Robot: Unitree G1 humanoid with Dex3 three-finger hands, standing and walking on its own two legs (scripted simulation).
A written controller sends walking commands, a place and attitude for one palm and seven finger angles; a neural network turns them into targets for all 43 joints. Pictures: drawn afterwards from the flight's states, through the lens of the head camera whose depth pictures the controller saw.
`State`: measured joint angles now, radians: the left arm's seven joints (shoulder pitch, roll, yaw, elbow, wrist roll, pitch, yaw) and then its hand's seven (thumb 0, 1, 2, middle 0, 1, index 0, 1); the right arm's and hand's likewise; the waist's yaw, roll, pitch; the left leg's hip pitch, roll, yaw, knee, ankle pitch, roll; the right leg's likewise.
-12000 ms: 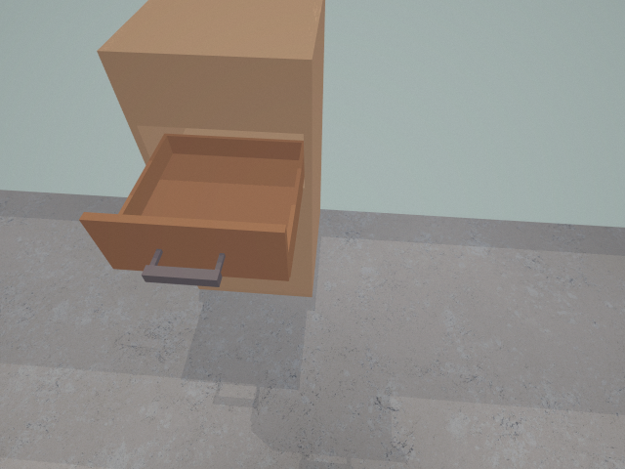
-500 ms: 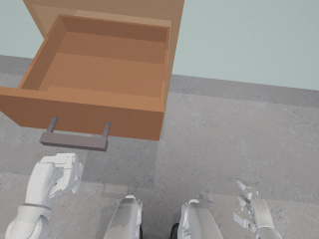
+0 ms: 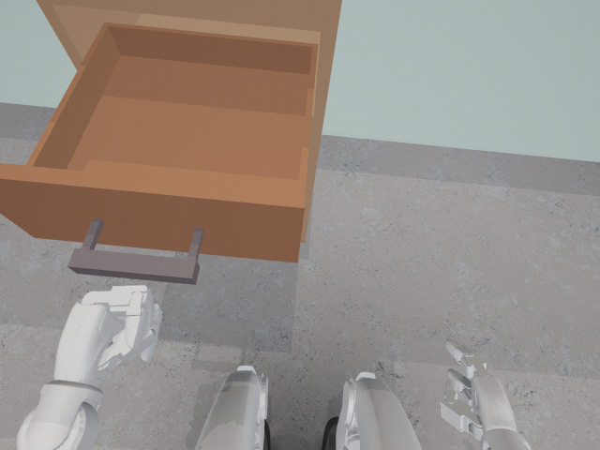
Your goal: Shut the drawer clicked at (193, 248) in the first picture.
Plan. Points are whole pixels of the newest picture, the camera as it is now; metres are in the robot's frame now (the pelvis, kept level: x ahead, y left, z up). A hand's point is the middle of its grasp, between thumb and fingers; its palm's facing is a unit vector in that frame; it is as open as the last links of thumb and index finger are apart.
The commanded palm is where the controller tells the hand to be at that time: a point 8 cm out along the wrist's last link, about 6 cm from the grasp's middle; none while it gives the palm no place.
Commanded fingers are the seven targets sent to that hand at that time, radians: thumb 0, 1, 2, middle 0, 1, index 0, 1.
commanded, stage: push the drawer shut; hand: left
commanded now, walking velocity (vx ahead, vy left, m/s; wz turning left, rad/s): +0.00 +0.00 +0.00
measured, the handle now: (141, 249) +0.35 +0.22 +0.02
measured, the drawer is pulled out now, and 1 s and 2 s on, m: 0.30 0.24 0.10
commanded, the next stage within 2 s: none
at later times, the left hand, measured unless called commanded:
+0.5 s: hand (150, 314) +0.27 +0.20 +0.01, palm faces -0.05 -1.00 -0.06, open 2.8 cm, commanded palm +0.29 +0.24 +0.03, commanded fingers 0.00 0.90 0.90 -1.40 -1.60 -1.40 -1.60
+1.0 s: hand (164, 266) +0.33 +0.19 +0.01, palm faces -0.05 -1.00 -0.06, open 2.9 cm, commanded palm +0.35 +0.23 +0.03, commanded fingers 0.00 0.90 0.90 -1.40 -1.60 -1.40 -1.60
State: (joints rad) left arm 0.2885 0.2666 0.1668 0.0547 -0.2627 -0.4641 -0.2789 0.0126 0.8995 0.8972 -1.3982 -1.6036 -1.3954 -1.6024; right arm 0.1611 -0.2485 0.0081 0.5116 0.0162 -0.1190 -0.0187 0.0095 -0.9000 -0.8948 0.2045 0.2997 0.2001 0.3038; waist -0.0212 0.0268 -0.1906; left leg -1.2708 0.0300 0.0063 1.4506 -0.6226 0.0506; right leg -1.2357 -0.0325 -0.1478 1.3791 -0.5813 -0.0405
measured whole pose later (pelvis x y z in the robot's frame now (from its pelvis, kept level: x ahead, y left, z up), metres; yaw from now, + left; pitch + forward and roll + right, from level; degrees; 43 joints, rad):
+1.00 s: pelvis -0.02 +0.01 +0.00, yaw +1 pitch +24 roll -4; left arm -0.23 0.31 0.15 0.49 -0.19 -0.45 -0.23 -0.02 0.78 0.98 -1.40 -1.60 -1.40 -1.60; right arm 0.20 -0.27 0.04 0.61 0.01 -0.12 -0.04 0.01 -0.90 -0.89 0.21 0.30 0.20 0.30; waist -0.04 0.02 -0.17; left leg -1.29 0.01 0.01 1.42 -0.56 0.06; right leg -1.25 -0.05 -0.15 1.35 -0.53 -0.03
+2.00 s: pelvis -0.02 +0.00 -0.01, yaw -1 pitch +29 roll -5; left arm -0.78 0.47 0.32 1.06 -0.12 -0.51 -0.27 0.00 0.77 0.96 -1.40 -1.60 -1.40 -1.60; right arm 0.26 -0.28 0.05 0.65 -0.02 0.00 -0.01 0.00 -0.90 -0.89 0.20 0.30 0.20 0.30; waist -0.14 0.03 -0.15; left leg -1.39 0.03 0.00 1.45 -0.57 0.05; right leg -1.34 -0.02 -0.15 1.37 -0.52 -0.04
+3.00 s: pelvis -0.03 +0.01 -0.03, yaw -3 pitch +35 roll -8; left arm -1.23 0.73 0.37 1.29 0.03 -0.37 -0.24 0.02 0.66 0.96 -1.40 -1.60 -1.40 -1.60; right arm 0.34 -0.27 0.12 0.64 -0.07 0.02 0.01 0.00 -0.90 -0.89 0.21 0.30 0.20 0.30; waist -0.28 0.04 -0.11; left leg -1.59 0.05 -0.04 1.53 -0.57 0.06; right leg -1.52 -0.01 -0.18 1.40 -0.50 -0.04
